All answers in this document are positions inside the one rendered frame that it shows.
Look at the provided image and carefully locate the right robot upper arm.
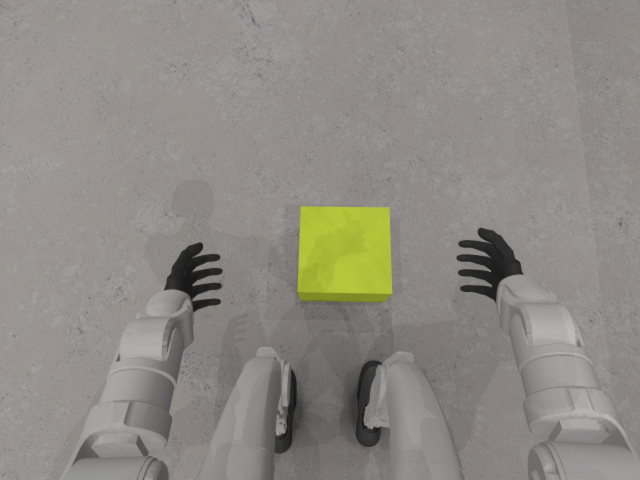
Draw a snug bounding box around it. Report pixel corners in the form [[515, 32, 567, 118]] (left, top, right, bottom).
[[528, 441, 640, 480]]

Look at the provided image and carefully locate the robot right forearm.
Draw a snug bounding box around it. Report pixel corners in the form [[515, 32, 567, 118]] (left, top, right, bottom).
[[496, 275, 640, 463]]

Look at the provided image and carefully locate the right robot hand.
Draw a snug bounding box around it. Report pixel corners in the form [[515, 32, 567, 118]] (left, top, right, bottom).
[[456, 228, 524, 303]]

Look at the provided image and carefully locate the left robot upper arm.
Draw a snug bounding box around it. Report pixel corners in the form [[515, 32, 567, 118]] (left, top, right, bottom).
[[63, 456, 169, 480]]

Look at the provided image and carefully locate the carton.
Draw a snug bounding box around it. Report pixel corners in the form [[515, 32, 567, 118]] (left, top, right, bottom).
[[298, 206, 392, 302]]

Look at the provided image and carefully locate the robot left forearm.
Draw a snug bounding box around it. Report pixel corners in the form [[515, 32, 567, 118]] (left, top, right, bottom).
[[60, 289, 194, 480]]

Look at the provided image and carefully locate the robot left shin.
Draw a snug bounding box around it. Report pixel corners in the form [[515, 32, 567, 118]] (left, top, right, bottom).
[[243, 347, 288, 433]]

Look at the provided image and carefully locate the left robot hand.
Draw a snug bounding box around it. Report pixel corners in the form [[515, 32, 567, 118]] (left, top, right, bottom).
[[164, 242, 223, 312]]

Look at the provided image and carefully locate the robot shin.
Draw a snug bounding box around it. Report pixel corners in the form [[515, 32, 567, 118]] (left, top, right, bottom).
[[364, 352, 426, 428], [243, 347, 288, 433]]

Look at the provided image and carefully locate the robot right shin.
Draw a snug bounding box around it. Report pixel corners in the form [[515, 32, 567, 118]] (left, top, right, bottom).
[[364, 352, 426, 428]]

